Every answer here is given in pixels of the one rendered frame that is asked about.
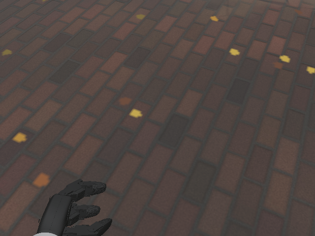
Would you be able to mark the left robot hand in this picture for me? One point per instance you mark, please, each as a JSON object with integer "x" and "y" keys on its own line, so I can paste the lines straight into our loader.
{"x": 62, "y": 211}

